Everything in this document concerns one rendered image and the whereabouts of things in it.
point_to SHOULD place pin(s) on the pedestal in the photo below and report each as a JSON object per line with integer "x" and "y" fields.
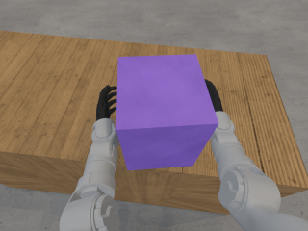
{"x": 49, "y": 91}

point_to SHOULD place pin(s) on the left robot upper arm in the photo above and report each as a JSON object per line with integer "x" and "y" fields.
{"x": 93, "y": 213}

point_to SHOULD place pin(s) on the right robot upper arm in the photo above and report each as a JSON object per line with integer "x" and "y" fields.
{"x": 253, "y": 200}

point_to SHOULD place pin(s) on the right robot forearm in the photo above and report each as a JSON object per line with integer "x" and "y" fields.
{"x": 227, "y": 150}

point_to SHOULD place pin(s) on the left robot forearm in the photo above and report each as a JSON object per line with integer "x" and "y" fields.
{"x": 100, "y": 168}

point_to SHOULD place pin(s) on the carton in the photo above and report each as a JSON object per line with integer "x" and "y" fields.
{"x": 164, "y": 112}

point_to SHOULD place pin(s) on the robot right hand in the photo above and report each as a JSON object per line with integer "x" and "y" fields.
{"x": 214, "y": 96}

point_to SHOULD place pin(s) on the robot left hand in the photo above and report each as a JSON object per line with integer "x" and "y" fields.
{"x": 103, "y": 106}

